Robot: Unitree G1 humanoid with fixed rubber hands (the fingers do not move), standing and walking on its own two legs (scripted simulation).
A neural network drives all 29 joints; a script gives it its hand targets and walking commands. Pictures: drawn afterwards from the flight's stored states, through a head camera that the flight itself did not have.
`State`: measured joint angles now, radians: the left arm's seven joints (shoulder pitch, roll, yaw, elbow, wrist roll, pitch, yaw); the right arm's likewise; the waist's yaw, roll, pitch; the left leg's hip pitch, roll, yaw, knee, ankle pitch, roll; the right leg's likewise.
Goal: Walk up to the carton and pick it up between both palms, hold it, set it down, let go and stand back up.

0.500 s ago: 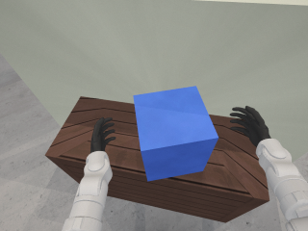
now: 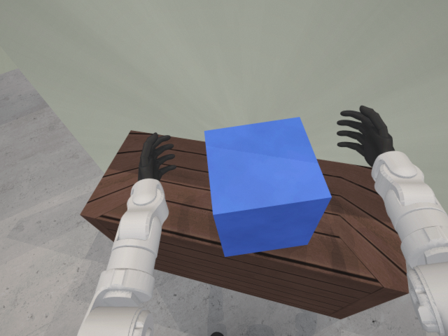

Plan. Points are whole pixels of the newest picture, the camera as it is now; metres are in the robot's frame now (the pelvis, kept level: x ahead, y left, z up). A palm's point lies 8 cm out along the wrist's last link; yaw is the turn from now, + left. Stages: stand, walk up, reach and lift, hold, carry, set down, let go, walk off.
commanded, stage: reach and lift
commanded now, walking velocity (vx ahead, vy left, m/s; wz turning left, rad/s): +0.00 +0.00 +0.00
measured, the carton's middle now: (259, 191) +0.43 +0.05 -0.09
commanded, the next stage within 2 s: none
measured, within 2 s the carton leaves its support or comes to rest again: neither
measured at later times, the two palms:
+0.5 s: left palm (162, 200) +0.34 +0.24 -0.02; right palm (350, 168) +0.47 -0.13 +0.00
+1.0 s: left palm (178, 214) +0.34 +0.22 -0.09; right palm (336, 185) +0.47 -0.12 -0.08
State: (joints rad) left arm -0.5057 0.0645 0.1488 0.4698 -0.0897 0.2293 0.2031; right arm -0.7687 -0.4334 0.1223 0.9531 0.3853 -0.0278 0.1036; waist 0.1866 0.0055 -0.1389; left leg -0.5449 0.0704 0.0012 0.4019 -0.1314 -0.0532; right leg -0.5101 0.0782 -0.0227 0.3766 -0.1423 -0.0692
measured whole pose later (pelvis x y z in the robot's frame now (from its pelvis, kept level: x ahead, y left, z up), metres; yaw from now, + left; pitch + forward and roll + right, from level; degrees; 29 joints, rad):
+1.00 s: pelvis +0.00 +0.01 -0.05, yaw -1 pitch +35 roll -2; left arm -0.55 -0.06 0.19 0.92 -0.04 -0.35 0.19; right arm -0.89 -0.34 0.10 1.37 0.26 -0.49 0.06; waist 0.23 0.02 -0.28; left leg -1.13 0.07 -0.02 0.81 -0.29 -0.04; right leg -1.07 0.08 -0.04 0.76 -0.30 -0.06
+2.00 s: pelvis -0.01 +0.00 -0.06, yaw +0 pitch +31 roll -1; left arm -0.62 -0.16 0.38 0.93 0.15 -0.38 0.20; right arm -0.93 -0.20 -0.17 1.40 -0.09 -0.46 -0.05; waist 0.20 0.02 -0.25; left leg -1.09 0.07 -0.03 0.85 -0.31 -0.05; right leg -1.05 0.08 -0.04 0.83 -0.33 -0.07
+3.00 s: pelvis +0.02 +0.01 -0.03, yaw +1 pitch +35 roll -1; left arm -0.54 -0.18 0.51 1.01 0.24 -0.65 0.17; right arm -0.87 -0.15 -0.30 1.47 -0.35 -0.74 -0.11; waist 0.13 0.01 -0.25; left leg -0.99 0.06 -0.01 0.60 -0.22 -0.04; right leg -0.94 0.07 -0.05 0.57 -0.24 -0.06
